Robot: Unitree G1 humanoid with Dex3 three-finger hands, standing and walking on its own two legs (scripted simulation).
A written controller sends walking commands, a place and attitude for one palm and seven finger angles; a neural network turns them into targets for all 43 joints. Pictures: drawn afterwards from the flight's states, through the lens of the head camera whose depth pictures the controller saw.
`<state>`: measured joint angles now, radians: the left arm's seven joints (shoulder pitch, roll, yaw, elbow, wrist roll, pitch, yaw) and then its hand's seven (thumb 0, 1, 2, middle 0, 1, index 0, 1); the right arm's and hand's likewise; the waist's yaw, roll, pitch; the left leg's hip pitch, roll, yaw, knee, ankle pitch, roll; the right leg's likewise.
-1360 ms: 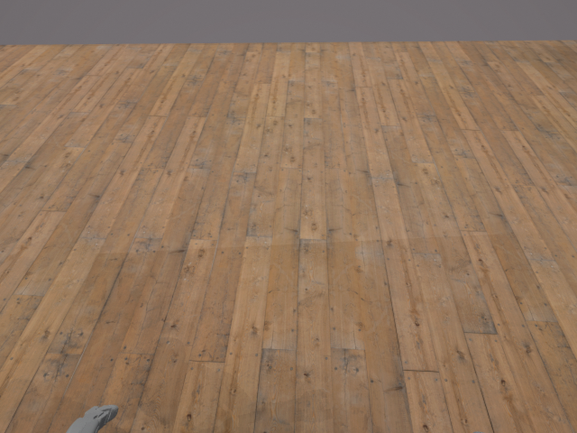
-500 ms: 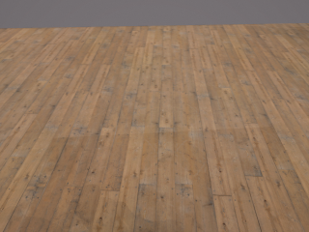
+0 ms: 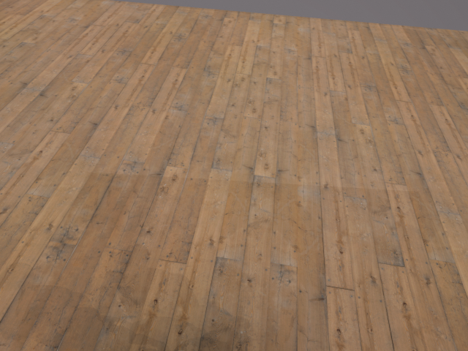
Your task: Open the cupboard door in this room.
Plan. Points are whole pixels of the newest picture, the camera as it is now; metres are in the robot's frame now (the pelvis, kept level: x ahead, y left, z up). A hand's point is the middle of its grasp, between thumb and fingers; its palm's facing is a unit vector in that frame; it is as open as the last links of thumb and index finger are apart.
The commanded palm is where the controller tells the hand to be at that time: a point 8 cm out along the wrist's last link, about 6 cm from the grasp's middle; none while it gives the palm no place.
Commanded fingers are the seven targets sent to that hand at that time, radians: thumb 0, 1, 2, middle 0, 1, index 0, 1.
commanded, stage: turn or walk to find it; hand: left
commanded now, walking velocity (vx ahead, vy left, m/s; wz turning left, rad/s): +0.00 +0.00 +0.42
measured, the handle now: out of the picture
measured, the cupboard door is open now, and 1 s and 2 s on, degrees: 0 0 0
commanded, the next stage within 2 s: none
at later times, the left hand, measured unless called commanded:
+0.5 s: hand out of the picture -0.02 +0.17 -0.14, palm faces +0.24 -0.92 -0.30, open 7.4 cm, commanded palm none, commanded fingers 0.00 0.90 0.90 -0.20 -0.30 -0.20 -0.30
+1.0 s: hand out of the picture -0.10 +0.22 -0.16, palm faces +0.47 -0.85 -0.25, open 7.4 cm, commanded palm none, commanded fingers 0.00 0.90 0.90 -0.20 -0.30 -0.20 -0.30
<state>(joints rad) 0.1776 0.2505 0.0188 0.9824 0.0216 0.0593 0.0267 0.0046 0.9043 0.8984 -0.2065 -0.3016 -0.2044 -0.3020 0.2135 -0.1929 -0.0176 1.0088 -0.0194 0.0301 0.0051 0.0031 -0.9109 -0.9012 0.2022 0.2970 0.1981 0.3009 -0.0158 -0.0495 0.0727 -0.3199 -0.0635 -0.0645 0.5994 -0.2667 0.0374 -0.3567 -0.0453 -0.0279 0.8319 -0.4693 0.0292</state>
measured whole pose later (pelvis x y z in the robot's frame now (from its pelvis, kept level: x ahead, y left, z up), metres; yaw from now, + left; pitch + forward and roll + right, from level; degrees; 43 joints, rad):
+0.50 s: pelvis -0.03 -0.05 +0.01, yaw +14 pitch -1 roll +2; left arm 0.25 0.20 0.03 0.92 0.03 0.02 0.03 0.00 0.90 0.90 -0.21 -0.30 -0.20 -0.30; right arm 0.24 -0.27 -0.10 0.98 -0.02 0.08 0.01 0.00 -0.91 -0.90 0.20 0.30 0.20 0.30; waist -0.03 0.02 0.04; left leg -0.52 -0.02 -0.04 1.14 -0.34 -0.05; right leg -0.16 -0.05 -0.10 0.49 -0.31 -0.02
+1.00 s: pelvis -0.06 +0.00 +0.01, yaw +26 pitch -1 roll -1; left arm 0.21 0.25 0.07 0.95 0.02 0.05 0.02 0.01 0.91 0.90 -0.20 -0.30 -0.20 -0.30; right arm 0.17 -0.18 -0.03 0.95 -0.02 0.02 -0.01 0.00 -0.91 -0.90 0.20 0.30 0.20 0.30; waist 0.01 -0.03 0.07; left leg -0.20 -0.03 -0.01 0.46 -0.25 0.05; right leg -0.44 -0.09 -0.03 1.03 -0.41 0.09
